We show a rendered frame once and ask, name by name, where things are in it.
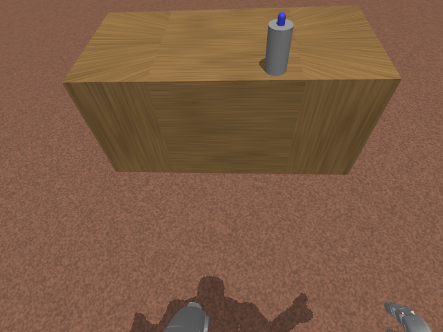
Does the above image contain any right robot hand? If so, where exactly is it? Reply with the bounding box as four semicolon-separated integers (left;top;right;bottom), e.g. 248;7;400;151
384;302;432;332

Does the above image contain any bottle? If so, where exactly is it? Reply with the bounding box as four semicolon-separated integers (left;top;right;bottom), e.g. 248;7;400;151
264;12;293;76

